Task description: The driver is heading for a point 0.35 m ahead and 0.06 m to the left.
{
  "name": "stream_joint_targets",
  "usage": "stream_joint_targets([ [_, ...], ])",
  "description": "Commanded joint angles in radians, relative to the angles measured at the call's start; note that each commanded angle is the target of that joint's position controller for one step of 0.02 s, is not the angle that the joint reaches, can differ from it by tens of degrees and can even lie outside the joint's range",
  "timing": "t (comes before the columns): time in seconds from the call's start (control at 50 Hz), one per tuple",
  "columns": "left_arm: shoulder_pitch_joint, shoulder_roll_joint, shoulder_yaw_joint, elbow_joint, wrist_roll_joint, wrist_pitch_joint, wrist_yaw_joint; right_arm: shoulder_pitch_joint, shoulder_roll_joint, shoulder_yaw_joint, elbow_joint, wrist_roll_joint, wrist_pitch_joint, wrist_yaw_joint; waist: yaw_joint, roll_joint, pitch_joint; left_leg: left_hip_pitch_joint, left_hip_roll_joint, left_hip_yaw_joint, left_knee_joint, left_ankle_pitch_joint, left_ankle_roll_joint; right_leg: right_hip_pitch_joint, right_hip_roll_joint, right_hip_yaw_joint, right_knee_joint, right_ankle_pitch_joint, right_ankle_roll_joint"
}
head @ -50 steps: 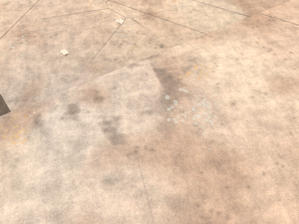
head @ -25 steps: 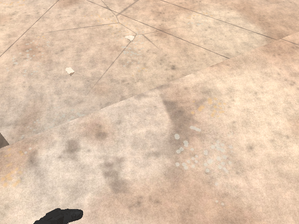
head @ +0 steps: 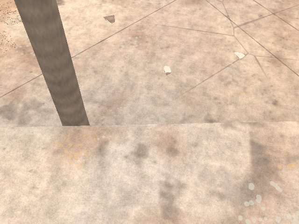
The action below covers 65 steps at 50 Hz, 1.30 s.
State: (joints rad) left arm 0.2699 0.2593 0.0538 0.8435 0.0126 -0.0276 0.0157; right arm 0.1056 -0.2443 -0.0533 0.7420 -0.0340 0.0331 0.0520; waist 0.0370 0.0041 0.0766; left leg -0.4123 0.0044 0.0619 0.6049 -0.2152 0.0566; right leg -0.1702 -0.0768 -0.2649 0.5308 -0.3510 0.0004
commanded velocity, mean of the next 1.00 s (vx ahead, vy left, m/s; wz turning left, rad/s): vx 0.05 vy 0.00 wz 0.37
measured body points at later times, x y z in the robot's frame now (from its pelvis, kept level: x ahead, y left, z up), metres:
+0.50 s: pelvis +0.02 -0.02 +0.00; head +0.05 -0.02 +0.45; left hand +0.08 +0.28 -0.10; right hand +0.20 -0.26 -0.12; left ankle +0.07 +0.09 -0.73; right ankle +0.05 -0.12 -0.73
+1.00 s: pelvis +0.03 -0.02 +0.02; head +0.03 -0.01 +0.47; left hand +0.03 +0.27 -0.11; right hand +0.17 -0.25 -0.12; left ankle -0.05 +0.08 -0.73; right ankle +0.06 -0.11 -0.70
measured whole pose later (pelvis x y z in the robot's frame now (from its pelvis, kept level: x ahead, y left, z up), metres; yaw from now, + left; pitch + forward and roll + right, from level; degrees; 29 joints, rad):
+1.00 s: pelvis +0.03 -0.02 +0.02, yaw +20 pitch -1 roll +0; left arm 0.25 0.27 0.04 0.82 0.03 0.01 -0.02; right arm 0.28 -0.24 -0.03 0.90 -0.02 0.01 -0.01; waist -0.01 -0.02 0.00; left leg -0.07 -0.04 -0.08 0.34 -0.26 0.05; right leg -0.31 0.01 -0.03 0.73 -0.42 -0.05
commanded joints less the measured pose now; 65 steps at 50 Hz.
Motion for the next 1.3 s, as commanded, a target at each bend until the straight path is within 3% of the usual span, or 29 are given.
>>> stream_joint_targets([
  [0.02,0.080,0.145,0.040,-0.057,0.007,0.019,0.002,0.175,-0.197,-0.057,-0.030,-0.019,-0.036,-0.028,-0.078,0.134,-0.219,0.343,0.137,-0.228,-0.206,0.319,0.086,-0.112,-0.131,0.046,0.362,0.305,-0.019],
  [0.04,0.076,0.070,0.018,-0.124,0.004,0.035,-0.001,0.182,-0.320,-0.086,-0.053,0.007,-0.029,-0.036,-0.061,0.305,-0.256,0.460,0.403,-0.609,-0.226,0.676,0.281,-0.397,0.065,0.073,0.594,-0.357,0.040],
  [0.06,0.011,0.108,0.023,-0.119,0.018,0.055,0.007,0.261,-0.284,-0.088,-0.033,0.042,-0.019,-0.040,-0.126,0.136,-0.301,0.452,0.382,-0.575,-0.232,0.628,0.331,-0.408,0.049,0.245,0.694,-0.345,0.044],
  [0.1,-0.046,0.094,0.020,-0.124,-0.001,0.056,0.010,0.132,-0.191,-0.059,-0.037,0.030,-0.002,-0.055,-0.066,0.090,-0.130,0.293,0.256,-0.414,-0.274,0.426,0.257,-0.435,0.012,0.288,0.646,-0.171,0.038],
  [0.14,-0.023,0.117,0.028,-0.113,0.023,0.058,0.009,0.045,-0.139,-0.043,-0.059,0.029,0.004,-0.064,-0.026,0.116,-0.114,0.223,0.166,-0.345,-0.287,0.372,0.194,-0.375,0.016,0.283,0.578,-0.078,0.037],
  [0.2,-0.006,0.094,0.024,-0.116,0.015,0.073,0.003,0.073,-0.172,-0.052,-0.055,0.024,-0.007,-0.050,-0.023,0.070,-0.162,0.215,0.151,-0.357,-0.286,0.358,0.193,-0.331,0.045,0.286,0.523,-0.063,0.041],
  [0.3,-0.079,0.089,0.019,-0.154,0.010,0.079,0.009,0.108,-0.194,-0.064,-0.050,0.014,0.001,-0.044,-0.059,0.112,-0.137,0.198,0.141,-0.462,-0.324,0.055,0.190,-0.328,0.066,0.307,0.371,-0.054,0.041],
  [0.38,-0.089,0.089,0.015,-0.172,-0.001,0.067,0.014,0.106,-0.203,-0.071,-0.052,0.007,0.007,-0.036,-0.065,0.118,-0.139,0.176,0.128,-0.527,-0.307,0.044,0.173,-0.243,0.104,0.309,0.251,-0.071,0.023],
  [0.46,0.029,0.080,0.010,-0.148,-0.009,0.048,0.026,0.065,-0.185,-0.066,-0.049,0.020,0.015,-0.037,-0.009,0.124,-0.150,0.114,0.088,-0.540,-0.258,0.076,0.097,-0.022,0.134,0.282,-0.060,0.023,-0.025],
  [0.48,0.044,0.102,0.015,-0.145,0.000,0.041,0.034,0.075,-0.161,-0.058,-0.047,0.029,0.013,-0.045,-0.004,0.079,-0.139,0.052,0.042,-0.508,-0.216,-0.020,0.045,0.054,0.080,0.328,-0.190,0.054,-0.043],
  [0.5,0.017,0.177,0.025,-0.167,0.018,0.037,0.040,0.129,-0.096,-0.041,-0.048,0.033,0.010,-0.050,-0.041,-0.119,-0.143,-0.031,-0.061,-0.382,-0.027,-0.217,-0.013,0.097,-0.152,0.570,-0.316,-0.054,-0.094],
  [0.52,-0.070,0.247,0.039,-0.196,0.023,0.040,0.030,0.100,-0.131,-0.052,-0.057,0.022,0.006,-0.059,-0.036,-0.241,-0.058,-0.133,-0.213,-0.192,0.150,-0.317,-0.035,-0.045,-0.300,0.778,-0.376,0.000,-0.194],
  [0.54,-0.066,0.198,0.030,-0.188,0.024,0.037,0.024,0.095,-0.174,-0.063,-0.049,-0.006,0.005,-0.057,-0.048,-0.149,-0.043,-0.063,-0.148,-0.237,0.315,-0.307,-0.042,-0.115,-0.292,0.728,-0.335,0.135,-0.237],
  [0.58,-0.152,0.122,0.009,-0.194,0.009,0.030,0.015,0.162,-0.158,-0.063,-0.004,0.009,0.010,-0.046,-0.103,-0.103,-0.044,-0.027,-0.146,-0.232,0.433,-0.211,-0.055,-0.106,-0.167,0.536,-0.279,0.316,-0.195],
  [0.64,-0.113,0.108,0.004,-0.179,0.004,0.025,0.016,0.158,-0.131,-0.048,0.013,0.014,0.019,-0.039,-0.068,-0.138,-0.084,-0.048,-0.137,-0.201,0.419,-0.207,-0.090,0.029,-0.117,0.439,-0.217,0.545,-0.191],
  [0.74,-0.029,0.136,0.010,-0.121,0.009,0.031,0.008,0.078,-0.085,-0.010,0.014,0.032,0.028,-0.050,-0.003,-0.191,-0.110,0.095,-0.082,-0.103,0.052,-0.269,-0.096,0.119,-0.118,0.431,-0.158,0.615,-0.196],
  [0.8,-0.026,0.153,0.016,-0.089,0.001,0.044,0.000,0.131,-0.083,0.000,0.053,0.036,0.017,-0.064,-0.042,-0.172,-0.103,0.257,-0.069,-0.068,-0.290,-0.008,-0.063,0.079,-0.101,0.427,-0.102,0.679,-0.151],
  [0.82,-0.014,0.127,0.008,-0.083,0.003,0.039,-0.001,0.147,-0.091,0.005,0.068,0.025,0.005,-0.070,-0.042,-0.133,-0.143,0.383,-0.027,-0.131,-0.371,0.083,-0.045,0.017,-0.097,0.433,-0.117,0.517,-0.106],
  [0.84,-0.005,0.091,-0.001,-0.092,0.004,0.031,-0.009,0.162,-0.141,0.002,0.073,0.004,-0.011,-0.077,-0.030,-0.023,-0.174,0.497,0.099,-0.276,-0.370,0.049,-0.014,-0.089,-0.053,0.395,-0.078,0.292,-0.063],
  [0.86,-0.021,0.060,-0.010,-0.104,-0.003,0.029,-0.011,0.144,-0.225,-0.024,0.097,0.014,-0.008,-0.076,-0.009,0.166,-0.116,0.412,0.162,-0.366,-0.328,-0.091,0.068,-0.156,0.086,0.267,-0.051,0.004,-0.052],
  [0.88,-0.083,0.101,-0.003,-0.101,0.019,0.035,-0.009,0.164,-0.209,-0.028,0.103,0.015,-0.008,-0.068,-0.068,0.169,-0.056,0.366,0.206,-0.439,-0.372,-0.315,0.124,-0.202,0.101,0.228,0.034,-0.075,-0.050],
  [0.94,-0.169,0.123,0.014,-0.133,0.015,0.031,-0.027,0.206,-0.177,-0.018,0.127,0.002,-0.023,-0.066,-0.106,0.194,0.093,0.318,0.258,-0.540,-0.508,-0.472,0.184,-0.378,0.073,0.254,0.236,-0.124,-0.056],
  [1.08,-0.124,0.079,0.010,-0.107,0.010,-0.001,-0.050,0.176,-0.181,-0.029,0.158,0.020,-0.073,-0.058,-0.059,0.142,0.024,0.270,0.179,-0.345,-0.455,-0.195,0.155,-0.173,0.072,0.207,0.064,0.007,-0.049],
  [1.14,0.096,0.101,0.026,-0.021,0.013,-0.011,-0.033,0.147,-0.157,-0.023,0.158,0.020,-0.077,-0.053,0.049,0.035,-0.018,0.012,0.113,-0.265,-0.265,-0.171,0.103,0.237,0.107,0.202,-0.091,0.080,-0.056],
  [1.16,0.224,0.171,0.043,0.004,0.027,-0.024,-0.019,0.119,-0.093,-0.003,0.137,0.014,-0.084,-0.050,0.113,-0.139,-0.063,-0.090,0.022,-0.155,0.021,-0.174,0.061,0.354,-0.078,0.447,-0.230,-0.119,-0.086],
  [1.18,0.315,0.300,0.071,0.027,0.018,-0.024,-0.021,0.111,-0.063,0.006,0.097,0.022,-0.090,-0.048,0.122,-0.345,-0.084,-0.265,-0.098,-0.056,0.285,-0.343,0.037,0.367,-0.301,0.888,-0.417,-0.426,-0.193],
  [1.2,0.241,0.227,0.053,0.022,0.017,-0.018,-0.024,0.113,-0.138,-0.013,0.108,0.003,-0.084,-0.048,0.057,-0.174,0.003,-0.288,-0.032,-0.149,0.436,-0.314,0.058,0.242,-0.319,0.922,-0.429,-0.501,-0.228],
  [1.22,0.136,0.171,0.036,-0.008,0.011,-0.021,-0.030,0.120,-0.139,-0.015,0.120,0.005,-0.087,-0.034,0.001,-0.096,0.058,-0.285,0.013,-0.157,0.466,-0.212,0.068,0.163,-0.275,0.828,-0.421,-0.425,-0.218],
  [1.3,0.090,0.098,0.007,0.000,0.008,-0.052,-0.027,0.146,-0.094,-0.001,0.161,-0.006,-0.081,-0.015,-0.042,-0.071,0.014,-0.200,0.058,-0.076,0.430,-0.023,0.011,0.144,-0.139,0.495,-0.399,0.274,-0.174],
])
